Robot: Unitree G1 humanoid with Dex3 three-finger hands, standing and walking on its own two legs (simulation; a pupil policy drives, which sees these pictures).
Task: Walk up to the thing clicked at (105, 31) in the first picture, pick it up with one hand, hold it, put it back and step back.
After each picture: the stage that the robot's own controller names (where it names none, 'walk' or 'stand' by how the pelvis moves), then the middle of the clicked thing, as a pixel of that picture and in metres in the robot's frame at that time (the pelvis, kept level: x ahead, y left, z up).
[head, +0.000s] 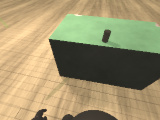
stand; (106, 36) +0.81 -0.15 +0.06
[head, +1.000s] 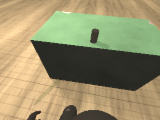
rise first; (94, 36) +0.72 +0.01 +0.08
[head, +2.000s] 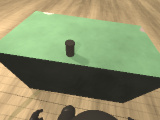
stand; (70, 48) +0.49 +0.17 +0.09
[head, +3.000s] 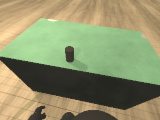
stand; (69, 54) +0.48 +0.17 +0.06
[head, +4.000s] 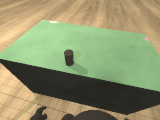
stand; (69, 58) +0.45 +0.17 +0.06
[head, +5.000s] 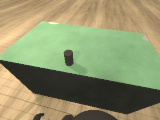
stand; (68, 58) +0.46 +0.17 +0.06
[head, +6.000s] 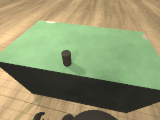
stand; (66, 58) +0.44 +0.19 +0.06
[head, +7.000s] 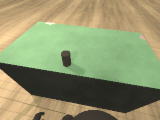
stand; (66, 58) +0.44 +0.19 +0.06
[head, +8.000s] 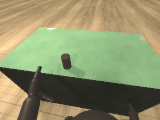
rise first; (66, 61) +0.43 +0.21 +0.06
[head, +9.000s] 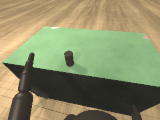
go down; (69, 58) +0.46 +0.20 +0.06
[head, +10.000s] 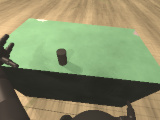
go down; (62, 57) +0.45 +0.19 +0.07
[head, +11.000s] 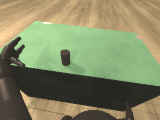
go down; (65, 58) +0.45 +0.19 +0.07
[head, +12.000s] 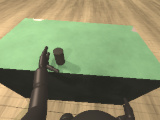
close; (59, 56) +0.44 +0.21 +0.08
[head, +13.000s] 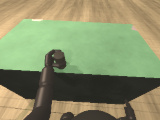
lift; (60, 60) +0.40 +0.19 +0.09
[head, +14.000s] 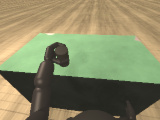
lift; (63, 57) +0.33 +0.16 +0.23
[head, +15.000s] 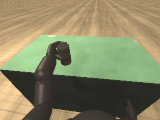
hold; (64, 54) +0.34 +0.16 +0.24
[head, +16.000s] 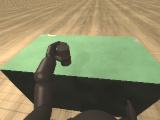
hold; (64, 55) +0.33 +0.16 +0.24
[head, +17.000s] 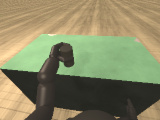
hold; (67, 56) +0.33 +0.14 +0.23
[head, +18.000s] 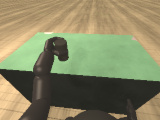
crouch; (62, 50) +0.36 +0.17 +0.25
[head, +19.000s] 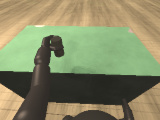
lower; (57, 47) +0.45 +0.20 +0.19
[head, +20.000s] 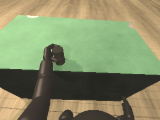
lower; (59, 56) +0.43 +0.19 +0.10
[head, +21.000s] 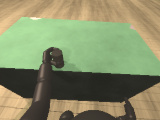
lower; (58, 59) +0.41 +0.20 +0.09
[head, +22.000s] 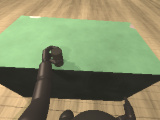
lower; (57, 57) +0.42 +0.20 +0.09
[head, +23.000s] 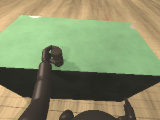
rest; (57, 57) +0.42 +0.20 +0.09
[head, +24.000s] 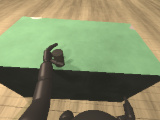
open; (58, 58) +0.42 +0.20 +0.09
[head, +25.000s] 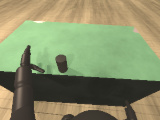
sink last; (62, 64) +0.38 +0.18 +0.08
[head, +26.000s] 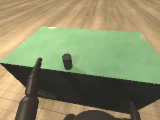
stand; (67, 62) +0.42 +0.20 +0.07
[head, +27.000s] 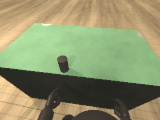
stand; (63, 64) +0.39 +0.20 +0.06
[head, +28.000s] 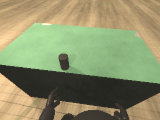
stand; (64, 62) +0.41 +0.20 +0.06
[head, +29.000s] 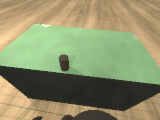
walk; (64, 63) +0.41 +0.19 +0.06
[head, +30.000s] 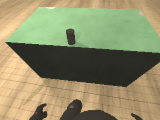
walk; (70, 37) +0.62 +0.19 +0.08
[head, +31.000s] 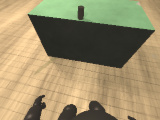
walk; (80, 13) +1.00 +0.14 +0.09
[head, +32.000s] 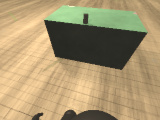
stand; (85, 18) +1.17 +0.14 +0.07
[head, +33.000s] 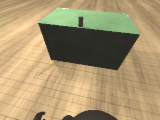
stand; (80, 21) +1.15 +0.15 +0.05
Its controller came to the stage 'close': yes
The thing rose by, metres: 0.21
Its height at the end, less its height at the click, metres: +0.00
